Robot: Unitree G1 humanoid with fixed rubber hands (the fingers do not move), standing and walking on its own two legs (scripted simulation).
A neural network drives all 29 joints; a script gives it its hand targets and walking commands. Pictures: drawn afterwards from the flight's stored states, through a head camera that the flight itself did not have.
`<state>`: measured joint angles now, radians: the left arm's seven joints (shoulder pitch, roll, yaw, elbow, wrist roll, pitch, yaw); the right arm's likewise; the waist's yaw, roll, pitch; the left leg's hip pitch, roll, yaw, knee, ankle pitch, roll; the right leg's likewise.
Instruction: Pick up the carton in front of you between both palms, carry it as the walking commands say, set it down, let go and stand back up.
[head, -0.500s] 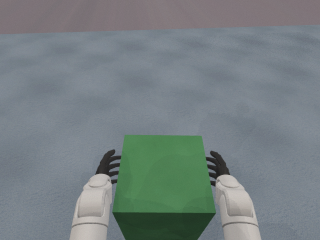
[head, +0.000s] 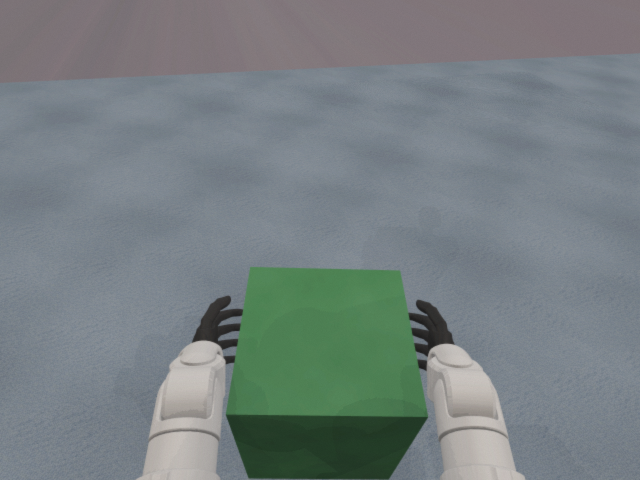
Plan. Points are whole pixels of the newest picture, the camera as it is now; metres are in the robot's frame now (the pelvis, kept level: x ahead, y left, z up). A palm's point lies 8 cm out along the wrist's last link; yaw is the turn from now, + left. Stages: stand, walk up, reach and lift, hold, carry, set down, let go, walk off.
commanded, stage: set down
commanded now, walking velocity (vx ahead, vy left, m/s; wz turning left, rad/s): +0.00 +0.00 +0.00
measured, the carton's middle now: (322, 377) +0.30 +0.00 -0.04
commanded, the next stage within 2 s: none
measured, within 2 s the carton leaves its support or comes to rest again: neither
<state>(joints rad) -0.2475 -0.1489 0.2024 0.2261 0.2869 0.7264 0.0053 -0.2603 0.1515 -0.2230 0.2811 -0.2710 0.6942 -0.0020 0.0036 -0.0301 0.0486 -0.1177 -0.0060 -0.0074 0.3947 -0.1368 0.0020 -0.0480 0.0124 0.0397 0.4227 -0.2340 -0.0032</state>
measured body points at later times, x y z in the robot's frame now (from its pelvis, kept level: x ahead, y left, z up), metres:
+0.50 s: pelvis -0.02 +0.00 -0.04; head +0.14 +0.01 +0.37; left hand +0.36 +0.16 -0.11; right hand +0.37 -0.15 -0.11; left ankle +0.06 +0.11 -0.74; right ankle +0.01 -0.12 -0.74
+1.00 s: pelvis -0.03 -0.01 -0.16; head +0.22 +0.00 +0.21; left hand +0.41 +0.18 -0.25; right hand +0.44 -0.12 -0.25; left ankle +0.06 +0.12 -0.74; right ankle +0.01 -0.12 -0.74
